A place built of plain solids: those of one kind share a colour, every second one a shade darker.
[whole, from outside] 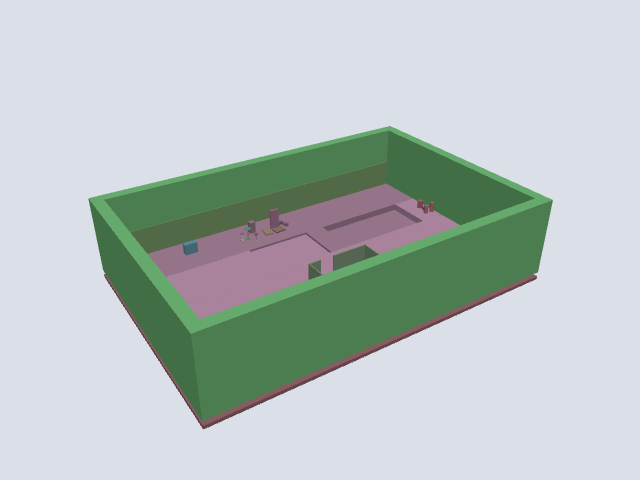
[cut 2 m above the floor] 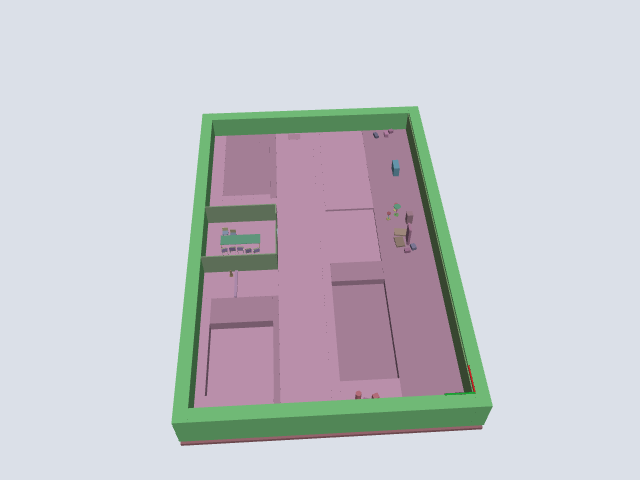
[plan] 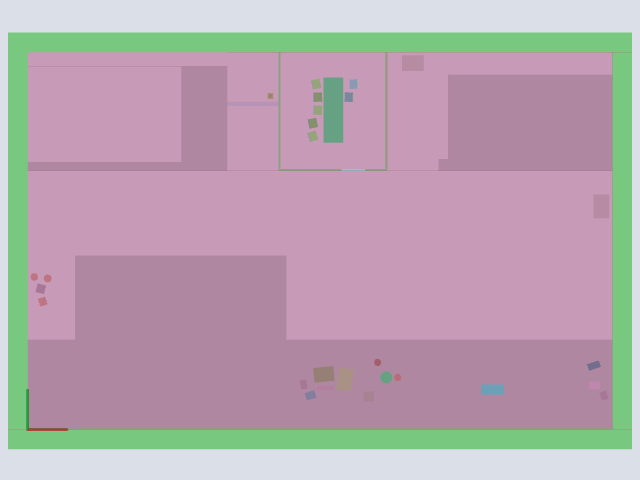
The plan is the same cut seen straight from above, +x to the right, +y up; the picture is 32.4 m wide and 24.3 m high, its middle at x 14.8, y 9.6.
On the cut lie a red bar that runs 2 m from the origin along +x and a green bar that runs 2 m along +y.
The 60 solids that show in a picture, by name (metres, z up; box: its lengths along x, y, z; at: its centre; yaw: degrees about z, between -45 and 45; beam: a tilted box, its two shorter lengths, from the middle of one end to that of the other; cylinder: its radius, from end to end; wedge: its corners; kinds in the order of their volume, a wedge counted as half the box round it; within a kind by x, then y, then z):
{
 "wall_1": {"box": [1.0, 19.1, 7.0], "at": [-0.5, 9.55, 2.5]},
 "wall_2": {"box": [31.6, 1.0, 7.0], "at": [14.8, -0.5, 2.5]},
 "wall_3": {"box": [31.6, 1.0, 7.0], "at": [14.8, 19.6, 2.5]},
 "wall_4": {"box": [1.0, 19.1, 7.0], "at": [30.1, 9.55, 2.5]},
 "floor_1": {"box": [1.8, 4.84, 1.32], "at": [0.9, 15.97, -0.66]},
 "floor_2": {"box": [2.4, 4.27, 1.32], "at": [1.2, 6.68, -0.66]},
 "floor_3": {"box": [5.98, 4.84, 0.49], "at": [4.79, 15.97, -1.07]},
 "floor_4": {"box": [10.1, 0.45, 1.32], "at": [5.05, 13.32, -0.66]},
 "floor_5": {"box": [10.1, 0.71, 1.32], "at": [5.05, 18.75, -0.66]},
 "floor_6": {"box": [8.83, 4.27, 0.69], "at": [6.82, 6.68, -0.97]},
 "floor_7": {"box": [2.32, 4.84, 1.32], "at": [8.94, 15.97, -0.66]},
 "floor_8": {"box": [2.6, 6.0, 1.0], "at": [11.4, 16.1, -0.5]},
 "floor_9": {"box": [1.87, 4.27, 1.32], "at": [12.16, 6.68, -0.66]},
 "floor_10": {"box": [29.6, 4.55, 1.32], "at": [14.8, 2.27, -0.66]},
 "floor_11": {"box": [29.6, 0.68, 1.32], "at": [14.8, 9.16, -0.66]},
 "floor_12": {"box": [29.6, 3.6, 1.0], "at": [14.8, 11.3, -0.5]},
 "floor_13": {"box": [5.5, 6.0, 1.0], "at": [15.45, 16.1, -0.5]},
 "floor_14": {"box": [5.98, 4.27, 1.12], "at": [16.09, 6.68, -0.76]},
 "floor_15": {"box": [2.6, 6.0, 1.0], "at": [19.5, 16.1, -0.5]},
 "floor_16": {"box": [0.5, 4.27, 1.32], "at": [21.05, 15.84, -0.66]},
 "floor_17": {"box": [10.52, 4.27, 1.32], "at": [24.34, 6.68, -0.66]},
 "floor_18": {"box": [7.12, 4.27, 1.32], "at": [24.86, 15.84, -0.66]},
 "floor_19": {"box": [8.8, 0.6, 1.32], "at": [25.2, 13.4, -0.66]},
 "floor_20": {"box": [8.8, 1.13, 1.32], "at": [25.2, 18.54, -0.66]},
 "floor_21": {"box": [1.18, 4.27, 1.32], "at": [29.01, 15.84, -0.66]},
 "floor_base_1": {"box": [31.6, 21.1, 0.3], "at": [14.8, 9.55, -1.57]},
 "back_1": {"box": [29.42, 0.08, 2.55], "at": [14.8, 0.1, 1.27]},
 "part_1": {"box": [0.1, 5.9, 2.85], "at": [12.75, 16.15, 1.38]},
 "part_2": {"box": [3.19, 0.1, 2.85], "at": [14.29, 13.15, 1.38]},
 "part_3": {"box": [1.11, 0.1, 2.85], "at": [17.64, 13.15, 1.38]},
 "part_4": {"box": [0.1, 5.9, 2.85], "at": [18.15, 16.15, 1.38]},
 "counter_1": {"box": [1.15, 0.53, 1.0], "at": [23.53, 2.02, 0.5]},
 "bin_1": {"cylinder": 0.19, "from": [0.34, 7.73, 0.0], "to": [0.34, 7.73, 0.97]},
 "bin_2": {"box": [0.38, 0.41, 0.79], "at": [0.76, 6.48, 0.4], "yaw": 17.6},
 "bin_3": {"cylinder": 0.2, "from": [1.01, 7.65, 0.0], "to": [1.01, 7.65, 0.78]},
 "roll_1": {"box": [0.86, 0.2, 1.89], "at": [15.07, 2.11, 0.94], "yaw": -0.3},
 "pallet_1": {"box": [1.03, 0.75, 0.19], "at": [15.0, 2.8, 0.04], "yaw": 5.7},
 "pallet_2": {"box": [0.74, 1.11, 0.18], "at": [16.07, 2.55, 0.04], "yaw": -8.6},
 "display_cube_1": {"box": [0.51, 0.51, 1.08], "at": [17.27, 1.68, 0.54], "yaw": 3.1},
 "carton_1": {"box": [0.44, 0.45, 0.31], "at": [0.67, 7.13, 0.15], "yaw": -13.8},
 "carton_2": {"box": [0.33, 0.47, 0.29], "at": [13.97, 2.29, 0.14], "yaw": 7.3},
 "carton_3": {"box": [0.57, 0.39, 0.39], "at": [28.71, 2.24, 0.2], "yaw": -1.2},
 "carton_4": {"box": [0.36, 0.43, 0.29], "at": [29.18, 1.72, 0.14], "yaw": 17.6},
 "top_1": {"box": [1.0, 3.3, 0.034], "at": [15.48, 16.17, 0.71]},
 "top_2": {"cylinder": 0.3, "from": [18.16, 2.64, 1.04], "to": [18.16, 2.64, 1.07]},
 "crate_1": {"box": [0.51, 0.39, 0.31], "at": [14.32, 1.74, 0.15], "yaw": 15.6},
 "crate_2": {"box": [0.63, 0.35, 0.26], "at": [28.67, 3.24, 0.13], "yaw": 18.0},
 "step_hump_1": {"box": [2.6, 0.22, 0.2], "at": [11.4, 16.49, 0.05]},
 "low_mat_1": {"box": [1.1, 0.8, 0.06], "at": [19.5, 18.55, -0.02]},
 "low_mat_2": {"box": [0.8, 1.2, 0.06], "at": [29.05, 11.3, -0.02]},
 "chairb_seat_1": {"box": [0.44, 0.48, 0.05], "at": [14.44, 14.85, 0.47], "yaw": 16.9},
 "chairb_seat_2": {"box": [0.44, 0.48, 0.05], "at": [14.44, 15.51, 0.47], "yaw": 11.3},
 "chairb_seat_3": {"box": [0.44, 0.48, 0.05], "at": [14.61, 17.49, 0.47], "yaw": 13.5},
 "chairb_seat_4": {"box": [0.44, 0.48, 0.05], "at": [14.69, 16.17, 0.47], "yaw": -2.1},
 "chairb_seat_5": {"box": [0.44, 0.48, 0.05], "at": [14.69, 16.83, 0.47], "yaw": 1.1},
 "chaira_seat_1": {"box": [0.44, 0.48, 0.05], "at": [16.27, 16.83, 0.47], "yaw": -1.8},
 "chaira_seat_2": {"box": [0.44, 0.48, 0.05], "at": [16.52, 17.49, 0.47], "yaw": 2.1},
 "low_threshold_1": {"box": [1.2, 0.1, 0.07], "at": [16.49, 13.15, -0.02]},
 "stool_high_seat_1": {"cylinder": 0.18, "from": [17.72, 3.4, 0.69], "to": [17.72, 3.4, 0.73]},
 "stool_high_seat_2": {"cylinder": 0.18, "from": [18.73, 2.64, 0.69], "to": [18.73, 2.64, 0.73]}
}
